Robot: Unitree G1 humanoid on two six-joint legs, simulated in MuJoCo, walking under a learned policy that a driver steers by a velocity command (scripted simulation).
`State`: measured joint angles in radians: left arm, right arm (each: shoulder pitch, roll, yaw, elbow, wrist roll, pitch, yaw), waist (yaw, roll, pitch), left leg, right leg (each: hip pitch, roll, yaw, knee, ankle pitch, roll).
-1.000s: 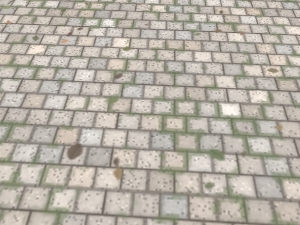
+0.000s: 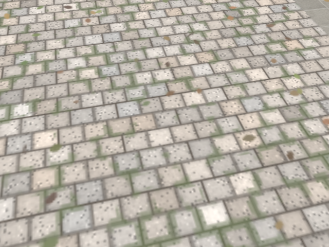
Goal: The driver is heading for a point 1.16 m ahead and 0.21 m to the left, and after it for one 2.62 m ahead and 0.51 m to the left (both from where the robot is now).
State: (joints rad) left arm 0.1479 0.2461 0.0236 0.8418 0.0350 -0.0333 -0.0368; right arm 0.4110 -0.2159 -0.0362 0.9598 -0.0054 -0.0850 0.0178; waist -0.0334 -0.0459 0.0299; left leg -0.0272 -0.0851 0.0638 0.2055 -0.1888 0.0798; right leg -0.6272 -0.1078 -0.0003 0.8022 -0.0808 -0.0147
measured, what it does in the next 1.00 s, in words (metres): walks ahead, turning left: right foot, then left foot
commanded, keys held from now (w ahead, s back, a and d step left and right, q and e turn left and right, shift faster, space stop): w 0.36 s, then w+q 0.64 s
